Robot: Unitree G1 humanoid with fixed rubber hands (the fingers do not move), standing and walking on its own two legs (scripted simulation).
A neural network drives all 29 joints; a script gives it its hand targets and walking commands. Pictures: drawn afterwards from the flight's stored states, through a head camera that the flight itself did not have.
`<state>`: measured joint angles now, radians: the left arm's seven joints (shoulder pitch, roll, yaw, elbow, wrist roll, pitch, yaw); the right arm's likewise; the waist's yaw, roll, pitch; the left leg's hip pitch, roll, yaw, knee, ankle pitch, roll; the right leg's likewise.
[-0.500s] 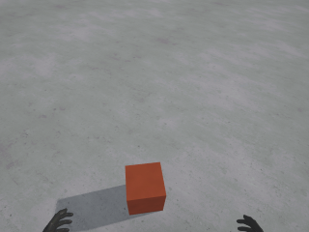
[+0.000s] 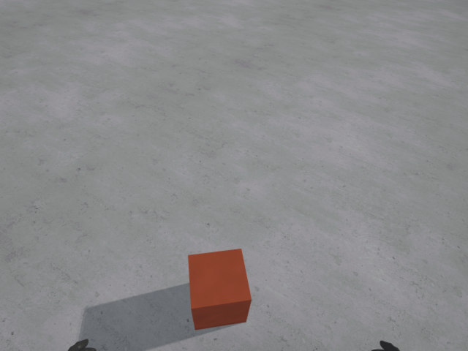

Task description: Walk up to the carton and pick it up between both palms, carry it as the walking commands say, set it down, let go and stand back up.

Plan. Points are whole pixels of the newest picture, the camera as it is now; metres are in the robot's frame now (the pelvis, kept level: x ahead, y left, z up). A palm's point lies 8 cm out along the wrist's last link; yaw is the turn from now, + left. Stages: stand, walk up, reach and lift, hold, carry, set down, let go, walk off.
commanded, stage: stand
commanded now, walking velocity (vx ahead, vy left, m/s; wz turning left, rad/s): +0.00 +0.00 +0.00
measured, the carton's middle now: (218, 289) +0.50 +0.03 -0.65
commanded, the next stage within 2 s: none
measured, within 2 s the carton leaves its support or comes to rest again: neither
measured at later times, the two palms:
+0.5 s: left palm out of the picture +0.08 +0.30 -0.10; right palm out of the picture +0.08 -0.31 -0.09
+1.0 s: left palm out of the picture +0.07 +0.30 -0.10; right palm out of the picture +0.06 -0.32 -0.09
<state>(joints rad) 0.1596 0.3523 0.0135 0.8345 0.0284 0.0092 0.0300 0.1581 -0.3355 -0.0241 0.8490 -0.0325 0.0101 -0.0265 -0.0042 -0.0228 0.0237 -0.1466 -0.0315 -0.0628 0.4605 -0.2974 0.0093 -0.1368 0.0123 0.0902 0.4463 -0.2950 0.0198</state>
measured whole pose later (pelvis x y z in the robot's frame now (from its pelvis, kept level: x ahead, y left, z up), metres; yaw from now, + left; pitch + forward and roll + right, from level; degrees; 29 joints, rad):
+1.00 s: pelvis -0.03 -0.01 +0.01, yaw +0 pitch -3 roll +0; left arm 0.13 0.39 0.01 1.00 0.02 0.00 0.01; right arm 0.14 -0.38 -0.01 1.00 -0.02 0.00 -0.02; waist 0.00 -0.01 0.04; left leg -0.11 -0.02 -0.07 0.37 -0.22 0.00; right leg -0.10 0.02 0.09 0.36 -0.21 0.01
